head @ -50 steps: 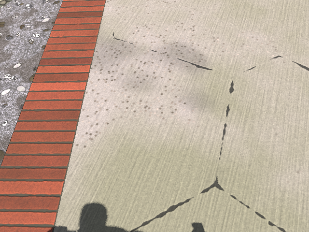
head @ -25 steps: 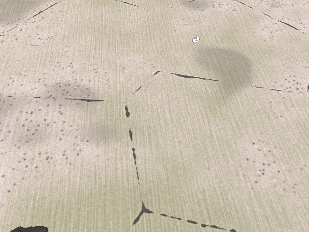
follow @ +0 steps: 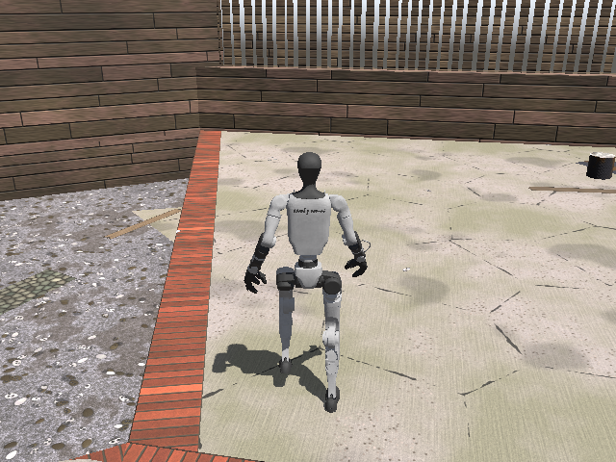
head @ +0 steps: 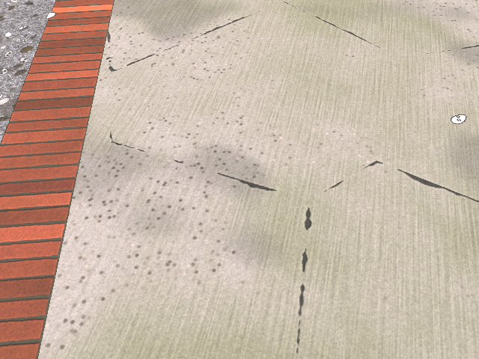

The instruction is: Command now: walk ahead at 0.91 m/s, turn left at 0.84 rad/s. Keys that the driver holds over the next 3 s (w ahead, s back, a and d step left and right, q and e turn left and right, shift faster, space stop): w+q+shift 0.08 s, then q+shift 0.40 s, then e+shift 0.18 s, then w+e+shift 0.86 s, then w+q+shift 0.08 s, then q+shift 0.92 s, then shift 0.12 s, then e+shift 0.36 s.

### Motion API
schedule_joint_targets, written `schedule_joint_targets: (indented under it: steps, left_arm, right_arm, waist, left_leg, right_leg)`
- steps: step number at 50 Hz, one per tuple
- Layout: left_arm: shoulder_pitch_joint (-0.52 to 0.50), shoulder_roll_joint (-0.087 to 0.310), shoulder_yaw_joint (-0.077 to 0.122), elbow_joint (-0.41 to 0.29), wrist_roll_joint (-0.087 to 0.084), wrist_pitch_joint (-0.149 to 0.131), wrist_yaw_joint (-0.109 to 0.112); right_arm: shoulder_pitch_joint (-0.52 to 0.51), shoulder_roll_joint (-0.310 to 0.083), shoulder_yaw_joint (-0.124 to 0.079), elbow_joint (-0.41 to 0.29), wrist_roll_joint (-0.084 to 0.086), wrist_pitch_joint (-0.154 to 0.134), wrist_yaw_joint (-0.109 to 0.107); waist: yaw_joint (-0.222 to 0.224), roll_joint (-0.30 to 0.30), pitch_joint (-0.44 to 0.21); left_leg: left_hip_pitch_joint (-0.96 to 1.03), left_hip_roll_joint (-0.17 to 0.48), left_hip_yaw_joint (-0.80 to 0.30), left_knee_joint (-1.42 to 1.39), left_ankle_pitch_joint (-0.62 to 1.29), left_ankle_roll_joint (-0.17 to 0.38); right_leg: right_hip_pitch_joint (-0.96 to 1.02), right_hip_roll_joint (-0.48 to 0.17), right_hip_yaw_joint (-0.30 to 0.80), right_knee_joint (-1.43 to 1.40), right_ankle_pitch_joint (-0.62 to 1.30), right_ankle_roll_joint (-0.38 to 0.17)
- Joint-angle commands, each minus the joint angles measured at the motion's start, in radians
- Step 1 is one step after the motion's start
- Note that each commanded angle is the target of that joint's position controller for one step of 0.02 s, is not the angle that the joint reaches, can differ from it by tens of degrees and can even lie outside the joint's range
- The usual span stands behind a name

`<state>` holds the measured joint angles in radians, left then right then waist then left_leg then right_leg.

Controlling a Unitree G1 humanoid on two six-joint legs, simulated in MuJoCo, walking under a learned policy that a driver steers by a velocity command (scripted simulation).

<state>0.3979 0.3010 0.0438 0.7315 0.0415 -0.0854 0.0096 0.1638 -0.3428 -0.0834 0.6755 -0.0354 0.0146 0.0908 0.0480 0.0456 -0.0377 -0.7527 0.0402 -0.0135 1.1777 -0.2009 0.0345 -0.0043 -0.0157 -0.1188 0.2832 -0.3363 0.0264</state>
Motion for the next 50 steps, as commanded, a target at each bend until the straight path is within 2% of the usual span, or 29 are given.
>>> schedule_joint_targets:
  steps: [1, 5, 7, 8, 9, 10, 11, 12, 13, 14, 18, 21, 24, 27, 30, 31, 32, 33, 34, 35, 36, 39, 41, 43, 44, 45, 46, 48, 50]
  left_arm:
    - [-0.013, 0.089, 0.023, -0.017, 0.000, -0.031, -0.004]
    - [-0.003, 0.122, 0.028, 0.031, 0.000, -0.030, 0.004]
    - [0.022, 0.188, 0.042, 0.048, -0.007, -0.015, 0.010]
    - [0.016, 0.221, 0.051, 0.048, -0.016, -0.001, 0.012]
    - [-0.005, 0.222, 0.051, 0.031, -0.027, 0.002, 0.007]
    - [0.017, 0.177, 0.044, -0.018, -0.052, -0.011, 0.014]
    - [0.072, 0.081, 0.005, -0.106, -0.025, -0.040, 0.010]
    - [-0.072, 0.195, 0.019, -0.137, -0.048, -0.070, 0.011]
    - [-0.147, 0.187, 0.018, -0.172, -0.072, -0.075, 0.018]
    - [-0.144, 0.173, 0.016, -0.159, -0.059, -0.071, 0.029]
    - [-0.088, 0.166, 0.030, -0.136, -0.019, -0.015, 0.032]
    - [-0.195, 0.091, 0.011, -0.173, -0.002, -0.007, 0.033]
    - [-0.301, 0.072, 0.005, -0.204, -0.019, -0.006, 0.020]
    - [-0.369, 0.073, 0.001, -0.199, -0.026, -0.023, -0.012]
    - [-0.271, 0.103, 0.020, -0.157, -0.020, -0.044, -0.024]
    - [-0.195, 0.102, 0.023, -0.128, -0.014, -0.053, -0.023]
    - [-0.169, 0.138, 0.024, -0.127, 0.004, -0.056, -0.021]
    - [-0.142, 0.125, 0.020, -0.123, 0.016, -0.040, -0.020]
    - [-0.139, 0.121, 0.033, -0.130, -0.029, -0.016, -0.020]
    - [-0.127, 0.137, 0.046, -0.142, -0.063, 0.007, -0.016]
    - [-0.136, 0.151, 0.046, -0.149, -0.074, 0.024, -0.011]
    - [-0.202, 0.157, 0.050, -0.183, -0.053, 0.046, 0.008]
    - [-0.259, 0.154, 0.061, -0.208, -0.068, 0.068, 0.017]
    - [-0.327, 0.142, 0.069, -0.245, -0.084, 0.083, 0.024]
    - [-0.383, 0.127, 0.078, -0.234, -0.004, 0.101, -0.010]
    - [-0.243, -0.002, 0.050, -0.225, -0.035, 0.098, -0.009]
    - [-0.277, 0.052, 0.049, -0.255, -0.018, 0.092, -0.024]
    - [-0.263, 0.086, 0.055, -0.253, -0.010, 0.087, -0.065]
    - [-0.179, 0.079, 0.051, -0.196, 0.001, 0.094, -0.088]
  right_arm:
    - [-0.161, -0.023, 0.015, -0.123, 0.000, -0.007, 0.020]
    - [-0.256, 0.011, 0.048, -0.152, 0.002, -0.011, 0.034]
    - [-0.155, -0.003, 0.046, -0.130, -0.006, -0.017, 0.011]
    - [0.009, -0.030, 0.032, -0.088, -0.011, -0.026, -0.002]
    - [0.230, -0.088, 0.002, -0.017, -0.014, -0.038, -0.022]
    - [0.242, -0.224, -0.054, -0.028, 0.120, -0.029, -0.044]
    - [0.186, -0.369, -0.070, -0.084, 0.085, -0.033, -0.058]
    - [0.213, -0.308, -0.067, -0.120, 0.063, -0.037, -0.059]
    - [0.154, -0.272, -0.061, -0.123, 0.051, -0.051, -0.061]
    - [0.093, -0.230, -0.052, -0.126, 0.064, -0.064, -0.060]
    - [-0.026, -0.146, -0.032, -0.137, 0.053, -0.068, -0.081]
    - [-0.013, -0.141, -0.034, -0.107, 0.068, -0.039, -0.115]
    - [0.010, -0.138, -0.040, -0.091, 0.088, 0.007, -0.147]
    - [0.084, -0.080, -0.018, -0.055, 0.064, 0.014, -0.170]
    - [0.087, -0.013, 0.012, -0.031, 0.025, 0.002, -0.164]
    - [0.066, -0.001, 0.020, -0.033, 0.020, -0.005, -0.153]
    - [0.133, 0.012, 0.026, -0.037, 0.009, -0.017, -0.141]
    - [0.256, -0.011, 0.026, -0.007, 0.018, -0.021, -0.127]
    - [0.259, -0.103, 0.011, -0.009, 0.023, -0.021, -0.111]
    - [0.137, -0.139, -0.003, -0.031, 0.037, -0.012, -0.105]
    - [0.060, -0.121, 0.001, -0.066, 0.035, -0.010, -0.098]
    - [0.060, -0.070, 0.018, -0.071, 0.017, -0.039, -0.089]
    - [0.151, -0.038, 0.026, -0.016, -0.005, -0.060, -0.090]
    - [0.301, -0.056, 0.016, 0.053, -0.003, -0.067, -0.096]
    - [0.430, -0.116, 0.006, 0.069, -0.022, -0.048, -0.108]
    - [0.232, -0.124, 0.011, 0.013, -0.011, -0.049, -0.119]
    - [0.100, -0.170, -0.002, -0.074, -0.015, -0.043, -0.135]
    - [0.047, -0.113, 0.012, -0.055, -0.013, -0.070, -0.132]
    - [0.081, -0.123, 0.011, -0.040, -0.006, -0.094, -0.128]
  waist:
    - [-0.010, -0.156, 0.175]
    - [-0.011, -0.115, 0.219]
    - [-0.074, -0.140, 0.126]
    - [-0.152, -0.151, 0.026]
    - [-0.244, -0.129, -0.106]
    - [-0.211, 0.005, -0.127]
    - [-0.095, 0.260, -0.335]
    - [-0.206, 0.054, -0.483]
    - [-0.165, -0.034, -0.333]
    - [-0.098, -0.140, -0.179]
    - [0.015, -0.086, -0.020]
    - [-0.005, -0.069, -0.034]
    - [-0.048, -0.003, -0.095]
    - [-0.113, 0.060, -0.090]
    - [-0.069, 0.095, -0.088]
    - [-0.026, 0.068, -0.102]
    - [-0.060, -0.083, -0.171]
    - [-0.079, -0.282, -0.257]
    - [-0.079, -0.243, -0.296]
    - [-0.029, -0.147, -0.193]
    - [-0.032, -0.114, -0.111]
    - [-0.108, -0.145, 0.003]
    - [-0.156, -0.256, -0.001]
    - [-0.226, -0.232, 0.005]
    - [-0.292, -0.003, 0.049]
    - [-0.174, 0.311, 0.012]
    - [-0.140, 0.195, 0.015]
    - [-0.057, 0.008, 0.044]
    - [-0.056, 0.016, 0.035]
  left_leg:
    - [-0.211, 0.059, -0.012, -0.057, 0.082, 0.011]
    - [0.021, 0.012, 0.157, -0.334, 0.078, 0.086]
    - [0.218, -0.105, 0.245, -0.393, -0.002, 0.126]
    - [0.404, -0.148, 0.228, -0.432, 0.004, 0.146]
    - [0.706, -0.177, 0.162, -0.525, 0.115, 0.174]
    - [1.037, -0.033, -0.076, -0.542, 0.302, 0.195]
    - [1.318, 0.258, -0.713, -0.656, 0.356, 0.419]
    - [1.322, 0.285, -0.806, -0.782, 0.298, 0.414]
    - [1.166, 0.247, -0.698, -0.805, 0.325, 0.372]
    - [0.969, 0.184, -0.588, -0.816, 0.368, 0.329]
    - [0.526, 0.068, -0.355, -0.856, 0.714, 0.296]
    - [0.428, -0.057, -0.266, -0.784, 0.809, 0.211]
    - [0.415, -0.122, -0.289, -0.730, 0.661, 0.089]
    - [0.477, -0.075, -0.301, -0.715, 0.471, 0.049]
    - [0.593, -0.017, -0.324, -0.584, 0.496, 0.061]
    - [0.599, -0.038, -0.281, -0.474, 0.539, 0.041]
    - [0.468, -0.117, -0.243, -0.250, 0.242, -0.013]
    - [0.259, -0.192, -0.185, 0.013, -0.413, -0.099]
    - [0.222, -0.144, -0.159, 0.043, -0.417, -0.087]
    - [0.137, -0.132, -0.140, 0.103, -0.347, -0.086]
    - [0.095, -0.124, -0.120, 0.091, -0.298, -0.075]
    - [0.343, -0.099, -0.070, -0.239, -0.327, -0.034]
    - [0.650, -0.164, 0.034, -0.507, -0.310, -0.020]
    - [0.879, -0.156, 0.069, -0.802, -0.064, 0.000]
    - [1.065, -0.120, 0.097, -0.912, -0.190, 0.017]
    - [0.968, 0.253, -0.290, -0.916, -0.369, 0.031]
    - [0.776, 0.433, -0.600, -1.039, -0.671, 0.127]
    - [0.718, 0.359, -0.483, -1.016, -0.571, 0.126]
    - [0.731, 0.266, -0.275, -1.037, -0.413, 0.091]
  right_leg:
    - [0.024, -0.248, 0.072, -0.197, 0.126, -0.108]
    - [-0.011, -0.211, -0.131, -0.167, 0.598, -0.081]
    - [0.050, -0.230, -0.151, 0.095, 1.293, -0.073]
    - [0.031, -0.246, -0.138, 0.322, 1.382, -0.068]
    - [-0.085, -0.240, -0.126, 0.603, 1.225, -0.046]
    - [-0.420, -0.124, -0.071, 0.860, 0.303, 0.032]
    - [-0.763, 0.081, 0.074, 1.321, -0.299, 0.085]
    - [-0.789, 0.044, 0.273, 1.340, -0.236, 0.057]
    - [-0.800, 0.011, 0.277, 1.256, -0.155, 0.045]
    - [-0.781, -0.025, 0.258, 1.167, -0.120, 0.045]
    - [-0.603, -0.076, 0.239, 0.958, -0.053, 0.073]
    - [-0.565, 0.014, 0.176, 0.720, 0.100, 0.087]
    - [-0.459, 0.110, 0.170, 0.453, 0.307, 0.074]
    - [-0.413, 0.082, 0.161, 0.291, 0.532, 0.057]
    - [-0.349, 0.032, 0.185, 0.208, 0.517, 0.003]
    - [-0.248, 0.019, 0.177, 0.125, 0.614, -0.034]
    - [-0.017, -0.101, 0.349, 0.191, 0.940, -0.155]
    - [0.187, -0.323, 0.656, 0.207, 1.074, -0.376]
    - [0.139, -0.321, 0.834, 0.106, 0.515, -0.399]
    - [0.066, -0.256, 0.860, 0.026, -0.098, -0.358]
    - [-0.038, -0.232, 0.878, -0.046, -0.366, -0.310]
    - [-0.383, -0.093, 0.702, -0.146, -0.310, -0.181]
    - [-0.554, 0.061, 0.489, -0.197, -0.138, -0.098]
    - [-0.659, 0.118, 0.434, -0.122, -0.112, -0.011]
    - [-0.868, 0.216, 0.298, 0.092, -0.133, 0.064]
    - [-0.918, 0.208, 0.263, 0.532, -0.220, -0.022]
    - [-0.991, 0.107, 0.234, 0.683, -0.069, -0.016]
    - [-0.965, 0.030, 0.267, 0.814, 0.094, -0.026]
    - [-0.931, 0.014, 0.190, 0.922, 0.132, -0.009]
